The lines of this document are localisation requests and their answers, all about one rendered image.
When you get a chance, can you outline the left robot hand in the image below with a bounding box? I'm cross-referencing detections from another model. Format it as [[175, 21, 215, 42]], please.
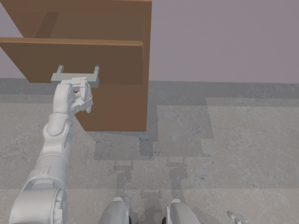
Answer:
[[53, 77, 93, 118]]

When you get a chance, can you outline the handle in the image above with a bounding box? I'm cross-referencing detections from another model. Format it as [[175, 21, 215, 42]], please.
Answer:
[[51, 65, 100, 88]]

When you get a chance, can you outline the robot left upper arm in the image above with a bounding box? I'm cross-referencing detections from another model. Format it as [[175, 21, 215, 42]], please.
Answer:
[[11, 187, 68, 224]]

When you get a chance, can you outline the cabinet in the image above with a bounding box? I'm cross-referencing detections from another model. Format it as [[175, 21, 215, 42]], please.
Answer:
[[0, 0, 152, 132]]

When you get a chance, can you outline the right robot thigh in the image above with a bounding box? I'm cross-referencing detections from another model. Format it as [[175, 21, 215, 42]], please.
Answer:
[[165, 203, 200, 224]]

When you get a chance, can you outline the drawer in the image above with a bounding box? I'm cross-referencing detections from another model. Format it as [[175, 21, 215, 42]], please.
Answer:
[[0, 12, 144, 85]]

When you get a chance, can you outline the robot left shin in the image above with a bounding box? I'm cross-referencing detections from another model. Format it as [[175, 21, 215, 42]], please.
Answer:
[[113, 197, 123, 201]]

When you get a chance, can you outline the right robot hand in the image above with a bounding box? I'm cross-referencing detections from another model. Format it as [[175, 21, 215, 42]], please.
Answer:
[[227, 210, 247, 224]]

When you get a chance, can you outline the robot left forearm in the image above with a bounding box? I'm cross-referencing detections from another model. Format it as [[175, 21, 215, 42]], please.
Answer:
[[9, 112, 74, 224]]

